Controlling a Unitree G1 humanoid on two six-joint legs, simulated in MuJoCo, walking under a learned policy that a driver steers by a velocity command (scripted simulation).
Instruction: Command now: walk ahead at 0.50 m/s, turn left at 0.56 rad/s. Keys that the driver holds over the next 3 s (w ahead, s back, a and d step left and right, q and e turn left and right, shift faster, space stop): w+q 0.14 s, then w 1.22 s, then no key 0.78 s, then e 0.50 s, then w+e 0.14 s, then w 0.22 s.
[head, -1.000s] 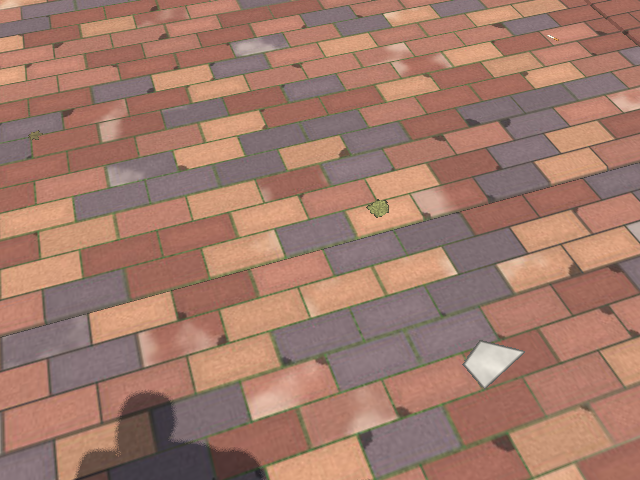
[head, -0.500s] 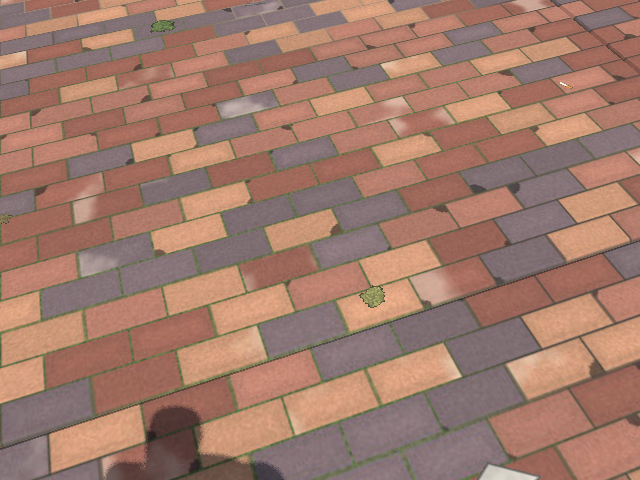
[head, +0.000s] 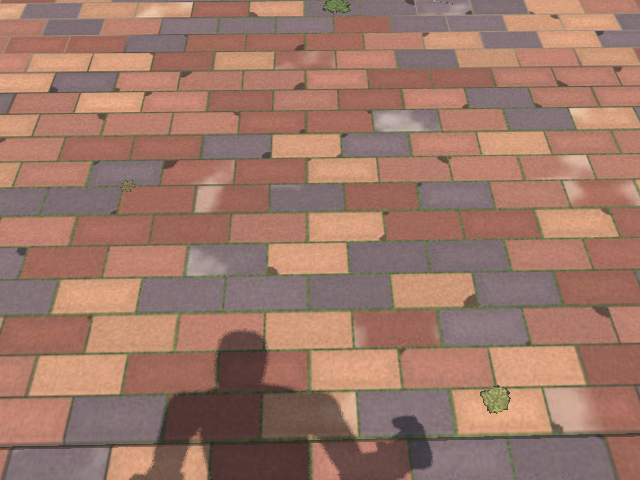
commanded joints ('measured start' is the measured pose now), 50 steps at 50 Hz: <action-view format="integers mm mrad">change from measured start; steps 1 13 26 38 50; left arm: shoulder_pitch -74 -309 -6 91 50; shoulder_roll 133 59 99 161 164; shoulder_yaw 29 4 27 36 17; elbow -128 -216 -150 -63 -89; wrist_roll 16 23 27 4 -14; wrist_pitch -52 -19 -8 8 -5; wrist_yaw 4 -22 -33 -17 -18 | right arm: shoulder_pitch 106 228 110 -104 231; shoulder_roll -99 -138 -117 -27 -142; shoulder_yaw -30 -31 -5 21 -21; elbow -44 -8 -56 -105 -34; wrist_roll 0 4 -9 -4 -5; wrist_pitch -19 -14 -32 -33 -37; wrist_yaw -10 -49 -43 -26 -19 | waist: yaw -33 -100 32 69 -104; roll -18 89 -24 -71 147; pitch -150 -64 -75 -30 -227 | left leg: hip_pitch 454 243 -299 -156 657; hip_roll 286 188 144 150 415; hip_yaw -460 -284 -156 -58 -580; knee -322 -342 609 24 -303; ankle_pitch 180 193 -141 252 -132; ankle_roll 202 109 -78 -125 145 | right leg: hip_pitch -440 -252 255 166 -514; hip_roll -72 0 -231 -142 -6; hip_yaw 108 43 437 119 119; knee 12 -645 -980 -1064 51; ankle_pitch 84 575 225 480 -29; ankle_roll -18 39 -243 -206 -50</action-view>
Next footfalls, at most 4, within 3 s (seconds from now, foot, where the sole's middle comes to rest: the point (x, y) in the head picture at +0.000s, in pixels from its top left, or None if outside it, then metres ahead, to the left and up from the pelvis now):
0.40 right None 0.42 -0.11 -0.76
0.92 left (255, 381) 0.64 0.18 -0.76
1.46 right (334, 254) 0.98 0.01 -0.76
1.84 left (236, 269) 0.93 0.25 -0.76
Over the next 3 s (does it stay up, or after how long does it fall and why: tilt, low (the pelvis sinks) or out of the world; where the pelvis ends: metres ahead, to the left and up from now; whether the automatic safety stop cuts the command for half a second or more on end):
stays up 0.97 0.06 0.03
